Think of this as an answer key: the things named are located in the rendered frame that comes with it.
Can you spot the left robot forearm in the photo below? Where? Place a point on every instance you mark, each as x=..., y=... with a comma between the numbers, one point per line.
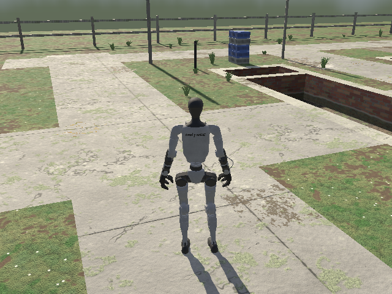
x=167, y=165

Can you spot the right robot hand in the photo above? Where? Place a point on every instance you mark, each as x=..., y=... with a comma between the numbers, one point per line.
x=226, y=177

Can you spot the left robot thigh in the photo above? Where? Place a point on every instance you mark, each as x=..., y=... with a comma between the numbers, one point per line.
x=182, y=188

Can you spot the robot left foot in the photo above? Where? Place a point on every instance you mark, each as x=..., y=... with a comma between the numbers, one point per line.
x=185, y=248

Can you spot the right robot upper arm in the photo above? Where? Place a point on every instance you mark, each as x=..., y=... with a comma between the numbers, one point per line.
x=215, y=130

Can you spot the left robot hand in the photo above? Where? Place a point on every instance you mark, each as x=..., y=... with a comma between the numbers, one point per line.
x=163, y=181

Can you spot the left robot upper arm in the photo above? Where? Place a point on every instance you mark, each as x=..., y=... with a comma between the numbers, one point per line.
x=173, y=141

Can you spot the right robot forearm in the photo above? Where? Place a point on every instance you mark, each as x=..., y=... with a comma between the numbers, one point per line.
x=224, y=164

